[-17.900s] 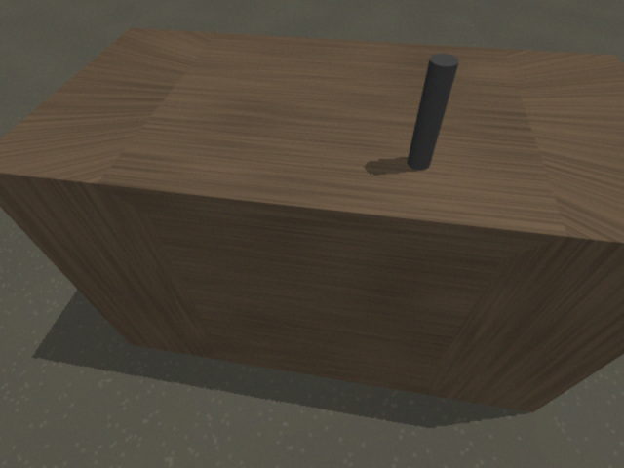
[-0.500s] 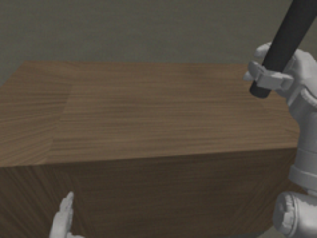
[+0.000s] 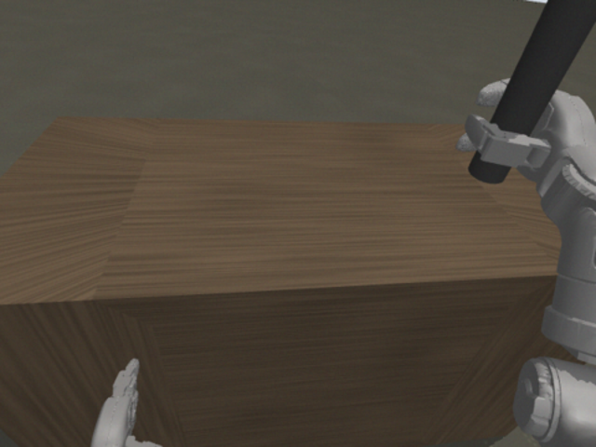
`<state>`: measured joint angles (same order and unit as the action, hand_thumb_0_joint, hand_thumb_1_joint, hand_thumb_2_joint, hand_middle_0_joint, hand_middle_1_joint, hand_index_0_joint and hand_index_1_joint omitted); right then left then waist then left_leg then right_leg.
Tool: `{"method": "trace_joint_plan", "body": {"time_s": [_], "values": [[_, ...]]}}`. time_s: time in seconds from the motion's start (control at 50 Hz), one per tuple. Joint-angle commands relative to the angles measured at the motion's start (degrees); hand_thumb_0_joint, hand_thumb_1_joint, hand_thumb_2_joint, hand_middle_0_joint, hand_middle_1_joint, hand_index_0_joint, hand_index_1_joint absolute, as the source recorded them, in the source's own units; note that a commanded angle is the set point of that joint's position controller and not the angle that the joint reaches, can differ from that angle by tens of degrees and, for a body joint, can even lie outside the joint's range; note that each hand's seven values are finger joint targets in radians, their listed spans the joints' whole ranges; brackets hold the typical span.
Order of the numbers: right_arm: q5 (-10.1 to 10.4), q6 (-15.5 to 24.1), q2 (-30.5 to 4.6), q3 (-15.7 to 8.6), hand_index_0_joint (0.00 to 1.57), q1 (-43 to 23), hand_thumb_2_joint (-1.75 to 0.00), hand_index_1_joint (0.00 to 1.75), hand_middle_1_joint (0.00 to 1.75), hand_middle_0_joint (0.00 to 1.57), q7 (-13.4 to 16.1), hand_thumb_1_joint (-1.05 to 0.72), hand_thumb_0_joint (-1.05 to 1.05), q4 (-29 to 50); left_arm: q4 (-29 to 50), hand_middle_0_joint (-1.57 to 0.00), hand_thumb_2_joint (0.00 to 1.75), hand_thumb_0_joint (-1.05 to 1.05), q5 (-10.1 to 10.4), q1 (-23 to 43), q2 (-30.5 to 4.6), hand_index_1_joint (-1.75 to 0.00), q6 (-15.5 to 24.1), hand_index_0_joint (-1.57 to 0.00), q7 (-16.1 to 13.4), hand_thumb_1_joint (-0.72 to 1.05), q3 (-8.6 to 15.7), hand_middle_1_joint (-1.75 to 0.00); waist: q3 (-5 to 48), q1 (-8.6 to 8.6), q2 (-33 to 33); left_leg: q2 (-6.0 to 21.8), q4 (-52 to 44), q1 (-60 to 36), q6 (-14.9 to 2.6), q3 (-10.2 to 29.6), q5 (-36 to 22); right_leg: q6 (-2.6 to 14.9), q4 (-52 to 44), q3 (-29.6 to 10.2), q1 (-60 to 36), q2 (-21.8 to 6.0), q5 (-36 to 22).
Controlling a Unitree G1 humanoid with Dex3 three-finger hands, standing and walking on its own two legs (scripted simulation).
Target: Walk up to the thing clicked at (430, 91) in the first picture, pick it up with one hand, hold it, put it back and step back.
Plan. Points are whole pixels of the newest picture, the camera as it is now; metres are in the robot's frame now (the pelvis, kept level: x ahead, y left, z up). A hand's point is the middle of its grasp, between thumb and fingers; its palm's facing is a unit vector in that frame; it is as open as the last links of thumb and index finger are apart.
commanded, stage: hold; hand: right
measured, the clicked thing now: (526, 95) +0.33 -0.18 +0.37
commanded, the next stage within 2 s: crouch in 0.90 s
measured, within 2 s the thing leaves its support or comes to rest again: neither
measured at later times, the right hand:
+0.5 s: hand (487, 132) +0.34 -0.17 +0.32, palm faces +0.12 +0.99 +0.00, open 5.2 cm
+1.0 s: hand (490, 132) +0.34 -0.17 +0.32, palm faces +0.12 +0.99 -0.01, open 5.2 cm
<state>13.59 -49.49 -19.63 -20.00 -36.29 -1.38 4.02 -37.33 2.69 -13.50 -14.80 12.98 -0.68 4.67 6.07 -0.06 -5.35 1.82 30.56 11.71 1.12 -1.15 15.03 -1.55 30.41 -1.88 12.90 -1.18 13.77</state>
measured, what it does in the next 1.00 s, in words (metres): stands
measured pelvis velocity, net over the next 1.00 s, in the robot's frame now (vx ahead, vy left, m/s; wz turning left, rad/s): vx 0.00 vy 0.00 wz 0.00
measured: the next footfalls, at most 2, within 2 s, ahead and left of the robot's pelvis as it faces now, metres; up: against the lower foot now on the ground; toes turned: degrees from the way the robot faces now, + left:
none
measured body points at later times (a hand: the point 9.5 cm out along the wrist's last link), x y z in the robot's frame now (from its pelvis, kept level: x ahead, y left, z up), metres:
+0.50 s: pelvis +0.00 +0.00 +0.00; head -0.07 +0.04 +0.44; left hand +0.17 +0.26 -0.06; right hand +0.33 -0.22 +0.32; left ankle +0.02 +0.13 -0.73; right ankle +0.03 -0.14 -0.73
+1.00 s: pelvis +0.00 +0.00 +0.00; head -0.06 +0.04 +0.44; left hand +0.18 +0.26 -0.06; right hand +0.33 -0.22 +0.32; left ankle +0.02 +0.13 -0.73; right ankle +0.03 -0.14 -0.73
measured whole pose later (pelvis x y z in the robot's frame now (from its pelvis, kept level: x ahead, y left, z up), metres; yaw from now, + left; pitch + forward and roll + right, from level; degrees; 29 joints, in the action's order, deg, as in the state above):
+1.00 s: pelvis +0.00 +0.00 +0.00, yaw +0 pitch -4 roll +0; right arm 13.0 -48.5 -19.5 -20.2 -36.1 -2.1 3.3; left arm -37.0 2.8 -13.9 -14.6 13.8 -0.6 4.5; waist 5.9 0.0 -5.0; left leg 1.8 30.5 11.5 1.1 -1.1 15.3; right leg -1.6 30.2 -1.9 12.6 -1.2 14.0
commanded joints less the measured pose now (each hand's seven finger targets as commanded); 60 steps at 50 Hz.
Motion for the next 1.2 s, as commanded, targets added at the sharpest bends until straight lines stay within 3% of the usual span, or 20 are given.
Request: {"method": "trace_joint_plan", "body": {"time_s": [0.0, 0.08, 0.16, 0.3, 0.34, 0.4, 0.42, 0.46, 0.48, 0.52, 0.56, 0.62, 0.64, 0.66, 0.68, 0.8, 0.9, 0.98, 1.04, 1.18], "values": [[0.5, 3.4, -12.3, -2.4, 1.39, -26.5, -1.29, 1.40, 1.40, 1.38, -0.4, -0.63, 0.00, 8.2, 9.6, -0.05, 0.04, 0.00, 0.4, 9.7, -6.3, -0.05, 3.6, -0.05, -0.1, -0.54, 1.2, -0.05, 6.1, 0.18, 5.0, -2.1, -7.3, 3.1, -0.42, -3.1, -3.1, 2.48, -5.1, 2.1, -4.2, 2.0, -2.1], [0.6, 4.0, -14.1, -4.1, 1.40, -27.3, -1.30, 1.41, 1.41, 1.40, -0.4, -0.67, 0.00, 9.1, 9.9, -0.05, 0.04, 0.00, 0.4, 11.6, -6.5, -0.05, 4.2, -0.06, -0.2, -0.54, 2.1, -0.06, 7.7, -0.23, 5.8, -2.0, -7.1, 2.4, -0.16, -2.9, -4.2, 2.49, -4.6, 2.2, -4.4, 2.3, -3.2], [0.6, 4.5, -13.1, -3.0, 1.39, -28.2, -1.28, 1.40, 1.40, 1.39, -0.6, -0.68, 0.00, 8.2, 9.7, -0.05, 0.04, 0.00, 0.4, 9.7, -7.6, -0.05, 4.7, -0.06, -0.5, -0.54, 3.6, -0.06, 8.7, 0.58, 4.2, -2.0, -6.7, 2.5, -0.41, -2.9, -4.3, 2.41, -4.5, 2.4, -5.3, 2.1, -3.1], [0.2, 4.6, -12.7, -3.2, 1.39, -26.3, -1.28, 1.39, 1.39, 1.39, -0.3, -0.69, 0.00, 6.1, 7.1, -0.05, 0.04, 0.00, 0.3, 7.8, -5.8, -0.05, 4.2, -0.06, -0.1, -0.54, 2.3, -0.06, 6.4, -0.08, 4.2, -2.0, -7.0, 2.7, -0.41, -3.0, -3.7, 2.40, -4.6, 2.4, -3.7, 2.2, -2.7], [0.2, 4.9, -12.9, -3.0, 1.38, -28.5, -1.27, 1.38, 1.38, 1.38, -0.2, -0.68, 0.00, 9.0, 14.0, -0.05, 0.04, 0.00, 0.5, 12.4, -5.7, -0.05, 5.0, -0.06, 0.0, -0.54, 1.0, -0.06, 9.2, -0.15, 5.9, -2.0, -7.1, 1.6, -0.20, -3.0, -3.7, 2.49, -4.7, 2.4, -4.7, 2.2, -3.0], [0.3, 4.5, -14.7, -5.0, 1.38, -26.8, -1.28, 1.39, 1.39, 1.38, -0.1, -0.67, 0.00, 7.0, 8.8, -0.05, 0.04, 0.00, 0.2, 8.3, -6.9, -0.05, 4.2, -0.06, -0.4, -0.54, 2.5, -0.05, 7.3, -0.33, 5.1, -1.7, -7.5, 2.1, -0.17, -2.8, -3.7, 2.61, -4.7, 2.4, -4.3, 2.3, -2.7], [0.5, 4.8, -13.7, -3.7, 1.39, -28.4, -1.27, 1.39, 1.39, 1.39, -0.2, -0.68, 0.00, 9.5, 12.5, -0.05, 0.04, 0.00, 0.4, 11.6, -5.6, -0.05, 4.7, -0.06, -0.1, -0.54, 0.8, -0.05, 8.7, -0.35, 5.5, -1.8, -7.2, 1.8, -0.07, -2.8, -3.9, 2.57, -4.4, 2.6, -4.5, 2.3, -3.2], [0.0, 4.8, -15.2, -4.6, 1.40, -27.8, -1.28, 1.40, 1.40, 1.40, -0.2, -0.68, 0.00, 8.7, 8.0, -0.05, 0.04, 0.00, 0.1, 9.3, -7.0, -0.05, 4.2, -0.05, -0.4, -0.54, 2.9, -0.05, 7.7, -0.47, 3.6, -1.9, -7.2, 2.1, -0.41, -2.8, -2.7, 2.49, -4.8, 2.4, -4.1, 2.3, -1.7], [0.4, 4.8, -13.0, -3.4, 1.39, -27.6, -1.27, 1.39, 1.39, 1.39, -0.3, -0.69, 0.00, 8.9, 11.5, -0.05, 0.04, 0.00, 0.4, 11.7, -5.7, -0.05, 4.7, -0.05, -0.1, -0.54, 1.1, -0.06, 7.7, -0.43, 5.4, -2.0, -7.1, 2.0, -0.32, -2.9, -3.5, 2.48, -4.8, 2.5, -4.2, 2.2, -2.6], [0.3, 5.0, -13.8, -4.0, 1.39, -27.9, -1.27, 1.39, 1.39, 1.39, -0.2, -0.68, 0.00, 9.3, 10.5, -0.05, 0.04, 0.00, 0.3, 9.9, -6.9, -0.05, 4.5, -0.05, -0.1, -0.54, 2.8, -0.05, 9.4, 0.03, 5.1, -2.0, -6.9, 1.7, -0.32, -2.9, -3.8, 2.48, -4.5, 2.5, -4.6, 2.1, -2.9], [0.3, 4.9, -13.0, -2.6, 1.38, -28.3, -1.27, 1.39, 1.39, 1.38, -0.6, -0.67, 0.00, 9.7, 11.7, -0.05, 0.05, 0.00, 0.3, 10.5, -6.1, -0.05, 4.5, -0.05, -0.2, -0.54, 1.2, -0.05, 8.3, 0.02, 5.5, -2.0, -7.3, 2.0, -0.30, -2.9, -2.9, 2.49, -4.8, 2.4, -4.4, 2.1, -2.4], [0.4, 4.0, -12.7, -3.0, 1.39, -26.9, -1.27, 1.39, 1.39, 1.39, -0.6, -0.68, 0.00, 7.0, 7.9, -0.05, 0.04, 0.00, 0.3, 8.8, -7.3, -0.05, 4.4, -0.05, -0.6, -0.54, 3.1, -0.05, 6.2, 0.36, 4.2, -1.8, -7.6, 3.2, -0.23, -2.6, -2.1, 2.60, -4.9, 2.6, -4.2, 2.3, -1.2], [0.2, 4.4, -11.8, -1.8, 1.39, -28.3, -1.28, 1.39, 1.39, 1.38, -0.6, -0.66, 0.00, 10.0, 11.4, -0.05, 0.04, 0.00, 0.2, 12.2, -6.1, -0.05, 4.7, -0.05, -0.3, -0.54, 1.0, -0.05, 7.9, -0.04, 4.5, -1.8, -7.6, 2.1, -0.20, -2.7, -2.4, 2.52, -5.1, 2.5, -4.4, 2.4, -1.7], [0.6, 4.1, -11.3, -2.3, 1.39, -26.6, -1.27, 1.39, 1.39, 1.39, -0.7, -0.69, 0.00, 8.0, 10.0, -0.05, 0.04, 0.00, 0.5, 11.6, -4.6, -0.05, 4.9, -0.05, -0.3, -0.54, -0.2, -0.05, 5.8, -0.52, 4.8, -2.0, -7.2, 3.1, -0.23, -2.9, -2.7, 2.48, -4.8, 2.7, -3.9, 2.2, -2.2], [0.2, 4.2, -12.5, -2.7, 1.38, -27.1, -1.27, 1.38, 1.38, 1.38, -0.7, -0.67, 0.00, 8.8, 11.0, -0.05, 0.04, 0.00, 0.3, 11.8, -6.7, -0.05, 4.8, -0.06, -0.5, -0.53, 2.1, -0.06, 8.6, -0.01, 4.6, -1.9, -7.1, 2.1, -0.30, -2.8, -2.8, 2.50, -4.9, 2.4, -4.9, 2.2, -2.0], [0.1, 4.8, -15.1, -5.3, 1.37, -28.0, -1.26, 1.37, 1.37, 1.37, -0.2, -0.66, 0.00, 9.1, 11.2, -0.05, 0.04, 0.00, 0.2, 8.8, -6.9, -0.05, 4.4, -0.06, -0.5, -0.54, 2.8, -0.05, 11.4, 0.08, 4.9, -1.8, -6.0, 0.9, -0.23, -3.0, -9.2, 2.47, -3.6, 2.6, -6.6, 2.3, -7.9], [0.1, 5.4, -11.8, -1.7, 1.39, -28.3, -1.27, 1.39, 1.39, 1.39, -0.6, -0.68, 0.00, 11.5, 12.0, -0.05, 0.04, 0.00, 0.6, 10.6, -5.0, -0.05, 4.5, -0.05, 0.1, -0.54, 0.7, -0.06, 8.8, -0.15, 4.0, -2.1, -6.4, 1.7, -0.51, -3.2, -5.5, 2.19, -4.5, 2.4, -5.2, 1.9, -4.6], [0.2, 4.6, -12.8, -3.5, 1.40, -24.2, -1.34, 1.44, 1.44, 1.38, -1.0, -0.59, 0.00, 7.7, 9.7, -0.05, 0.04, 0.00, 0.5, 8.8, -6.3, -0.05, 4.0, -0.07, 0.1, -0.52, 2.2, -0.07, 6.9, -0.30, 4.0, -2.1, -6.4, 2.0, -0.55, -3.2, -6.9, 2.17, -4.4, 2.2, -4.9, 1.8, -6.1], [0.0, 4.3, -12.4, -2.5, 1.36, -27.2, -1.21, 1.34, 1.34, 1.36, -1.0, -0.65, 0.00, 8.9, 14.3, -0.04, 0.05, 0.00, 0.4, 12.2, -6.8, -0.05, 4.3, -0.05, 0.3, -0.54, 1.9, -0.05, 9.0, 0.35, 5.2, -2.2, -6.8, 1.1, -0.40, -3.2, -6.5, 2.23, -4.8, 2.0, -5.6, 1.9, -5.6], [-1.2, 7.2, -12.5, -2.5, 1.38, -26.9, -1.22, 1.36, 1.36, 1.38, -0.6, -0.66, 0.00, -1.6, 8.9, -0.04, 0.04, 0.00, 0.0, 7.4, -4.4, -0.05, 5.2, -0.05, 0.0, -0.54, 0.4, -0.05, 5.7, 1.74, 6.1, -2.0, -7.0, 3.4, 0.17, -2.5, -6.5, 2.70, -4.6, 2.5, -4.1, 2.1, -4.2]]}}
